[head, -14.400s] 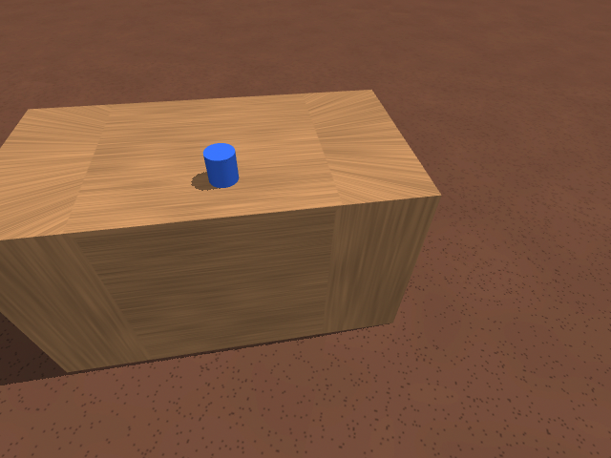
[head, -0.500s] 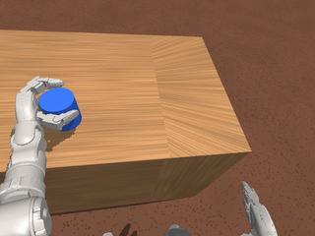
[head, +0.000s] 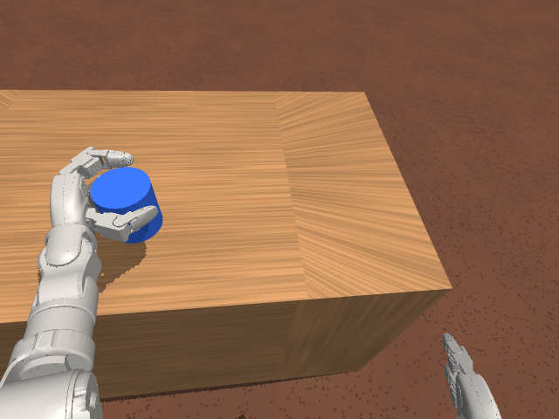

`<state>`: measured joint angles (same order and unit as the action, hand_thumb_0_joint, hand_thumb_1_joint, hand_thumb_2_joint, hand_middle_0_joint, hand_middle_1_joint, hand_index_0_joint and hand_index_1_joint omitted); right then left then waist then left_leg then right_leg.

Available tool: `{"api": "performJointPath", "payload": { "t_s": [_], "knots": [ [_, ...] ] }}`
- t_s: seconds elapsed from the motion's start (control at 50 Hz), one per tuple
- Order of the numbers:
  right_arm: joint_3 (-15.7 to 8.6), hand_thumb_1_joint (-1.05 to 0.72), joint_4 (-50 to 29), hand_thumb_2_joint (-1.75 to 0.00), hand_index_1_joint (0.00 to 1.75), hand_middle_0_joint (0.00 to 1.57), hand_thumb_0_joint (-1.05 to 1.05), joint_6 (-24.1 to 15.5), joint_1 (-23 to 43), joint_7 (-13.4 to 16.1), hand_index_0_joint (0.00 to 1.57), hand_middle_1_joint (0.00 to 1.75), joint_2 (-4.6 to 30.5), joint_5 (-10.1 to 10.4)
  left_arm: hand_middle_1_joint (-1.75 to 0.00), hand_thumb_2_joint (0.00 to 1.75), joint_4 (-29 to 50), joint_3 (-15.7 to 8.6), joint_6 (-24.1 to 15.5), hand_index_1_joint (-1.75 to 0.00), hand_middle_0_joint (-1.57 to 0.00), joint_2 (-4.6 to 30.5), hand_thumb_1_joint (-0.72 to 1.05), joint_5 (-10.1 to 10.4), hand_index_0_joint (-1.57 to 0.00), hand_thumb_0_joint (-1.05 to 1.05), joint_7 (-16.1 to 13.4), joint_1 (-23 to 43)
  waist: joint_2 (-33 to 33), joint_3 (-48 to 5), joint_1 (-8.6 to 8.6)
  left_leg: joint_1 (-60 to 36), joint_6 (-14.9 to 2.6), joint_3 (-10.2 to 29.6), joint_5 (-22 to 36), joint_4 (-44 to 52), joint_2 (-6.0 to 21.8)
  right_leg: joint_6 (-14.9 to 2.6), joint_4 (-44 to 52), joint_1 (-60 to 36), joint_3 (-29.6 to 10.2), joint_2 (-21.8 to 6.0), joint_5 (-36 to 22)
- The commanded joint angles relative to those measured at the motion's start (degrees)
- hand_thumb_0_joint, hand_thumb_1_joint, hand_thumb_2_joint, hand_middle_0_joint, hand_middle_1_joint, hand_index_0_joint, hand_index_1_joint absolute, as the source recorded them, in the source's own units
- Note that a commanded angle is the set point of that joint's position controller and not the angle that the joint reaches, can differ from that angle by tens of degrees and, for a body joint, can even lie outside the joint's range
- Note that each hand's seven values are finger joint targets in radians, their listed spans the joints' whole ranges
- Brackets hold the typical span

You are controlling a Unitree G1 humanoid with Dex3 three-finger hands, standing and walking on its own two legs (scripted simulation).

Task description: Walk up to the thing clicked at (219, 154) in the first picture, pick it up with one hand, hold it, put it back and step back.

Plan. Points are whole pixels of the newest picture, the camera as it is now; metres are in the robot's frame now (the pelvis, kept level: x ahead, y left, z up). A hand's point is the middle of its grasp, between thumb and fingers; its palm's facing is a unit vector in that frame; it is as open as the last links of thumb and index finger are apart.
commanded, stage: lift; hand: left
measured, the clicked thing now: (129, 206) +0.46 +0.19 +0.06
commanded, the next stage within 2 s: hold in 1.04 s
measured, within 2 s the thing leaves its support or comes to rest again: neither
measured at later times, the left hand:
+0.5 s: hand (107, 203) +0.38 +0.18 +0.15, palm faces +0.20 -0.98 -0.05, open 10.6 cm
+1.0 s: hand (90, 221) +0.33 +0.17 +0.19, palm faces +0.20 -0.98 -0.02, open 10.6 cm
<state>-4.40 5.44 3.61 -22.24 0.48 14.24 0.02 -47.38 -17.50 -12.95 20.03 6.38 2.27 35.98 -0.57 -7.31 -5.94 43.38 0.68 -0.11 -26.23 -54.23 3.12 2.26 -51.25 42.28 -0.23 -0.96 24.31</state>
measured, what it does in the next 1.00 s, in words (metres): stands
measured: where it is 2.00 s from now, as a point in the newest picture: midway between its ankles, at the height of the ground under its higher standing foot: outside the picture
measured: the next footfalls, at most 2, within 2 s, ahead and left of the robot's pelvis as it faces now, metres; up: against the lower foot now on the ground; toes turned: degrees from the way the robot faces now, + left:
none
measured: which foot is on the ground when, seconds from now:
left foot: down 0.00-1.00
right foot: down 0.00-1.00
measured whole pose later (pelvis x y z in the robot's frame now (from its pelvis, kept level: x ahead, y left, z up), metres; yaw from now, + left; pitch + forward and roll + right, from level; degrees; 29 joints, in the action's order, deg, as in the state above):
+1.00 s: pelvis -0.02 -0.01 +0.03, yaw +1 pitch +1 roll +0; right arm -5.4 29.1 -7.9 -16.4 5.6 12.7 1.8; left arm -6.1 -11.8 15.1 12.0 10.1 -1.9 15.3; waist -2.7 -3.5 -0.4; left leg 20.7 1.3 -0.1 -18.5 -38.6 1.8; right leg 1.6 -38.7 20.6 0.3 -2.2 18.6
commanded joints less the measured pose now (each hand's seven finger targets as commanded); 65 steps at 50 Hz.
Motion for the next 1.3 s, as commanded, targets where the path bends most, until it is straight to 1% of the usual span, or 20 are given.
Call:
{"api": "performJointPath", "payload": {
  "t_s": [0.0,0.02,0.08,0.12,0.2,0.22,0.3,0.44,0.54,0.56,0.66,0.72,0.76,0.8,1.04,1.18,1.2,1.22,1.26,1.28],
  "knots": [
    [-5.0,0.55,-8.2,-0.05,0.05,0.05,0.00,-2.9,-0.1,1.3,0.05,0.05,7.5,0.5,-1.43,1.31,23.9,-2.1,-3.6,-1.43,-1.25,12.9,0.08,2.4,-1.28,0.00,-1.8,25.5,-6.2,-27.7,1.94,-18.5,-0.51,-0.4,25.9,6.5,-1.9,-2.15,4.9,-15.7,1.5,1.2,-24.8],
    [-6.1,0.55,-7.5,-0.05,0.05,0.05,0.00,-2.9,0.0,1.7,0.05,0.05,8.7,0.6,-1.43,1.31,25.0,-1.5,-2.9,-1.43,-1.25,12.2,0.08,2.4,-1.27,0.00,-2.0,24.7,-5.7,-26.9,1.67,-19.8,-0.37,-0.4,26.8,6.8,-1.7,-2.27,5.1,-14.8,1.6,1.3,-25.1],
    [-5.5,0.55,-8.3,-0.05,0.05,0.05,0.00,-3.3,1.2,2.0,0.05,0.05,7.9,0.8,-1.40,1.29,31.8,0.1,-0.7,-1.40,-1.22,10.4,0.08,2.1,-1.25,0.00,-2.8,22.5,-6.3,-27.5,2.24,-22.5,0.02,0.1,29.4,7.7,-1.4,-2.45,5.6,-15.0,2.1,1.6,-25.5],
    [-5.6,0.55,-5.4,-0.05,0.05,0.05,0.00,-3.2,0.1,2.5,0.05,0.05,7.7,1.1,-1.41,1.29,33.0,-0.9,1.2,-1.41,-1.22,10.8,0.05,2.5,-1.25,0.00,-3.5,20.1,-4.5,-24.5,2.76,-20.5,-0.18,-0.2,27.8,8.7,-1.7,-2.34,6.3,-17.1,2.0,1.4,-25.6],
    [-6.8,0.55,-4.9,-0.05,0.05,0.05,0.00,-4.0,1.7,3.5,0.05,0.05,8.6,1.4,-1.40,1.28,36.5,0.1,4.2,-1.41,-1.21,8.0,0.03,3.5,-1.24,0.00,-4.2,17.5,-1.4,-21.5,2.17,-21.8,-0.48,-0.7,25.1,10.2,-1.8,-1.80,8.2,-18.3,2.0,1.6,-24.7],
    [-5.6,0.55,-3.2,-0.05,0.05,0.05,0.00,-4.2,0.2,3.5,0.05,0.05,6.9,1.5,-1.42,1.30,37.2,1.8,5.1,-1.42,-1.22,6.1,0.04,3.2,-1.24,0.00,-4.3,16.3,-2.0,-20.2,2.38,-21.6,-0.34,-0.8,24.2,11.0,-1.8,-1.95,8.4,-18.1,2.0,1.4,-23.5],
    [-5.6,0.56,-2.1,-0.05,0.05,0.05,0.00,-5.0,2.1,3.9,0.05,0.05,7.0,1.8,-1.41,1.29,39.4,2.2,8.4,-1.42,-1.22,4.4,0.02,3.5,-1.25,0.00,-4.7,14.3,-0.1,-18.2,2.73,-22.3,-0.51,-1.4,22.8,12.5,-2.1,-1.71,10.1,-19.5,2.2,1.3,-22.9],
    [-4.9,0.55,3.4,-0.05,0.05,0.05,0.00,-7.1,4.9,4.4,0.05,0.05,6.1,2.0,-1.42,1.28,46.9,2.4,13.3,-1.42,-1.23,4.5,0.03,3.1,-1.26,0.00,-5.3,12.2,-1.5,-16.1,4.41,-24.4,-0.43,-1.5,21.8,14.8,-2.4,-1.79,12.3,-21.4,2.5,0.9,-20.8],
    [-4.0,0.55,4.9,-0.05,0.05,0.05,0.00,-8.8,7.7,5.1,0.05,0.05,5.8,1.8,-1.43,1.29,52.1,1.3,15.1,-1.43,-1.23,5.3,0.04,3.7,-1.26,0.00,-5.6,10.7,-0.6,-15.3,5.42,-24.8,-0.64,-1.4,20.4,16.2,-2.6,-1.60,14.0,-23.7,2.5,0.6,-19.3],
    [-5.0,0.54,5.5,-0.05,0.05,0.05,0.00,-9.1,8.1,5.4,0.05,0.05,6.9,1.7,-1.44,1.29,52.3,1.1,15.6,-1.44,-1.24,5.2,0.02,3.8,-1.27,0.00,-5.7,9.8,0.2,-14.7,4.80,-25.5,-0.75,-1.6,19.8,16.4,-2.6,-1.36,14.5,-23.7,2.4,0.5,-19.0],
    [-2.9,0.54,8.4,-0.05,0.05,0.05,0.00,-10.6,8.6,5.5,0.05,0.05,4.5,1.8,-1.44,1.29,55.1,1.5,17.9,-1.44,-1.26,3.9,0.04,3.8,-1.28,0.00,-5.8,7.8,0.1,-13.3,5.33,-26.0,-0.91,-1.8,17.2,18.1,-2.9,-1.35,16.3,-24.5,2.4,0.3,-16.4],
    [-4.0,0.55,11.6,-0.05,0.05,0.05,0.00,-11.6,9.4,5.6,0.05,0.05,5.8,1.7,-1.44,1.30,55.3,2.0,19.2,-1.44,-1.25,3.1,0.09,4.3,-1.28,0.00,-5.1,6.4,-0.2,-10.4,4.72,-26.6,-0.85,-1.8,14.5,19.4,-2.9,-1.41,17.6,-22.9,2.5,0.3,-13.9],
    [-4.4,0.55,10.7,-0.05,0.05,0.05,0.00,-12.4,11.0,5.7,0.05,0.05,6.6,1.7,-1.44,1.31,56.5,1.9,19.9,-1.44,-1.24,3.3,0.11,4.5,-1.27,0.00,-4.9,7.0,0.5,-11.3,4.66,-27.3,-1.08,-1.9,14.9,19.5,-3.0,-1.23,18.2,-23.9,2.3,0.1,-14.4],
    [-2.8,0.54,11.1,-0.05,0.05,0.05,0.00,-13.0,11.0,5.6,0.05,0.05,4.7,1.7,-1.45,1.30,57.1,2.3,20.8,-1.44,-1.25,2.8,0.08,4.2,-1.28,0.00,-4.8,6.7,0.4,-10.5,5.10,-27.2,-1.18,-2.0,14.3,19.9,-3.2,-1.16,18.8,-24.4,2.3,0.1,-13.6],
    [-4.4,0.53,14.9,-0.05,0.05,0.05,0.00,-16.4,13.1,5.7,0.05,0.05,6.5,1.6,-1.40,1.27,60.0,0.8,23.4,-1.41,-1.23,2.7,0.05,4.9,-1.25,0.00,-4.6,5.6,0.8,-9.6,5.36,-30.1,-1.08,-1.4,16.0,22.4,-3.0,-1.31,20.4,-26.1,2.9,0.3,-14.8],
    [-2.7,0.51,16.0,-0.06,0.05,0.05,0.00,-18.1,14.5,5.4,0.05,0.05,4.0,1.8,-1.36,1.18,65.0,1.9,24.2,-1.37,-1.21,1.7,0.00,5.1,-1.23,0.00,-4.4,5.5,-1.4,-9.1,6.08,-31.0,-0.99,-1.3,15.0,23.7,-3.2,-1.52,21.7,-27.1,3.1,0.3,-13.5],
    [-3.9,0.51,16.4,-0.06,0.05,0.05,0.00,-18.3,13.8,5.7,0.05,0.05,5.1,1.6,-1.36,1.18,62.5,1.3,24.7,-1.36,-1.21,1.8,0.00,5.3,-1.24,0.00,-4.3,4.2,-0.5,-9.0,5.23,-31.6,-1.10,-1.3,15.6,23.4,-3.2,-1.31,22.0,-26.9,3.1,0.3,-14.2],
    [-2.3,0.51,17.7,-0.06,0.05,0.05,0.00,-18.2,12.5,5.5,0.05,0.05,3.4,1.6,-1.36,1.18,62.5,2.2,25.0,-1.36,-1.21,0.3,0.00,5.5,-1.23,0.00,-4.1,2.5,0.1,-7.8,5.76,-31.0,-1.13,-1.1,16.1,23.6,-3.1,-1.38,21.9,-27.0,3.3,0.4,-14.6],
    [-5.2,0.51,17.4,-0.06,0.05,0.05,0.00,-18.6,13.1,5.7,0.05,0.05,7.0,1.6,-1.35,1.17,63.4,0.8,25.5,-1.35,-1.19,2.1,-0.02,5.5,-1.21,0.00,-4.1,2.6,-0.8,-8.5,5.22,-31.9,-0.96,-1.3,15.6,24.0,-3.2,-1.48,22.3,-26.8,3.1,0.5,-14.3],
    [-4.1,0.51,16.7,-0.06,0.05,0.05,0.00,-18.7,13.7,5.6,0.05,0.05,5.5,1.6,-1.34,1.17,64.9,2.1,25.6,-1.34,-1.18,1.1,-0.01,5.3,-1.20,0.00,-4.0,2.8,-0.7,-8.6,5.68,-31.9,-0.92,-1.1,15.9,24.2,-3.1,-1.55,22.4,-27.3,3.3,0.5,-14.4]
  ]
}}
